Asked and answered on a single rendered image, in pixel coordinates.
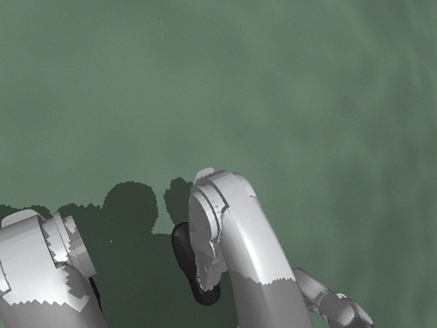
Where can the right robot hand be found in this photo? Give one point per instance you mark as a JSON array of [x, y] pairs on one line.
[[312, 289]]

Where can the right robot arm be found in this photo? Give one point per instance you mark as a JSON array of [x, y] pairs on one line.
[[341, 312]]

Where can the right robot foot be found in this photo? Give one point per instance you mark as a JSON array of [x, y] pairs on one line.
[[186, 260]]

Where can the left robot foot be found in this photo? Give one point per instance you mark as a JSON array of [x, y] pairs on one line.
[[95, 291]]

